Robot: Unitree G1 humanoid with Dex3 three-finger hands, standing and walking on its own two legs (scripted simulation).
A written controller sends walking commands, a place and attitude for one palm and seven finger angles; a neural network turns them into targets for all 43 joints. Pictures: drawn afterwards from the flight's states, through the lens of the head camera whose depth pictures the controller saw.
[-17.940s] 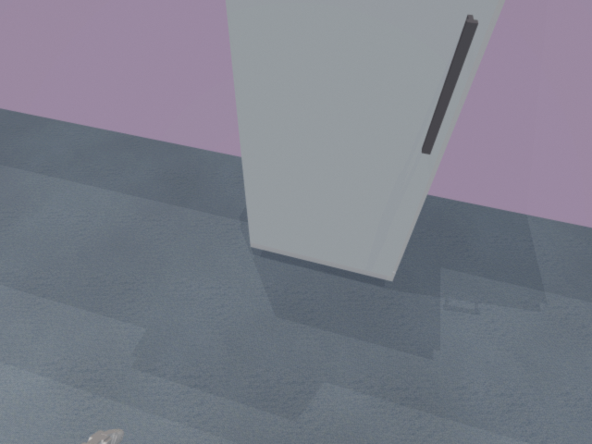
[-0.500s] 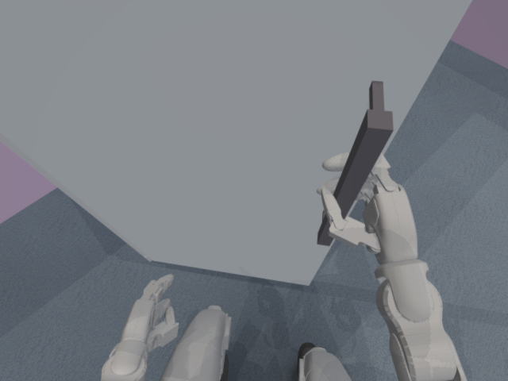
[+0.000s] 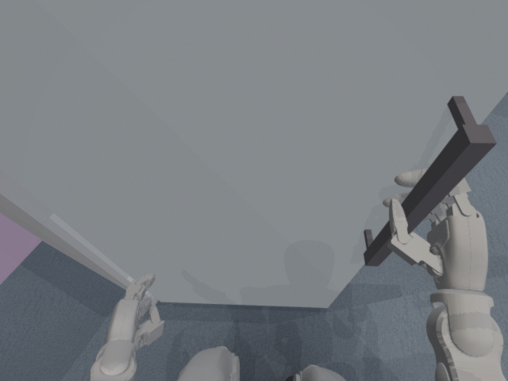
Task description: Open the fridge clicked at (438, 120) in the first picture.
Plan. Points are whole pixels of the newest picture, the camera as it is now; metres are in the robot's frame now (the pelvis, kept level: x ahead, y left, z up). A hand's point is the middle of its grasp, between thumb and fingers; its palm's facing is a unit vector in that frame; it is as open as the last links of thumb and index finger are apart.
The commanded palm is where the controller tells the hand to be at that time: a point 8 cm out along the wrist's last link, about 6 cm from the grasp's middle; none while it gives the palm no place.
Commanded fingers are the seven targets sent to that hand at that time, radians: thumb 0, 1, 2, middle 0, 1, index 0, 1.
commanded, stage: walk backward, drawing the door open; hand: right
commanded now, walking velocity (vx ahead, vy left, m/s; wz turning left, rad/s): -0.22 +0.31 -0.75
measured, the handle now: (403, 203) +0.33 -0.17 +0.11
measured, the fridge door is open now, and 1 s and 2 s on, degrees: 65 78 74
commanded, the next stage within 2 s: stop walking and hold the door back in 0.22 s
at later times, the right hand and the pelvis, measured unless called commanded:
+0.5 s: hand (384, 345) +0.16 -0.11 +0.12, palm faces +0.61 +0.73 -0.30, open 6.2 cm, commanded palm +0.15 -0.16 +0.11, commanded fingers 0.00 -0.90 -0.90 0.45 1.40 0.45 1.40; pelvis -0.03 +0.19 +0.02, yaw -18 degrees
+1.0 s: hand (385, 324) +0.18 -0.11 +0.13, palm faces +0.55 +0.80 -0.23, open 5.5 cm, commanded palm +0.16 -0.14 +0.11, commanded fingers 0.00 -0.90 -0.90 0.45 1.40 0.45 1.40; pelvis -0.14 +0.22 +0.01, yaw -22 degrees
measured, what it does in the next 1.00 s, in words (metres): steps to the left, turning right: left foot, then right foot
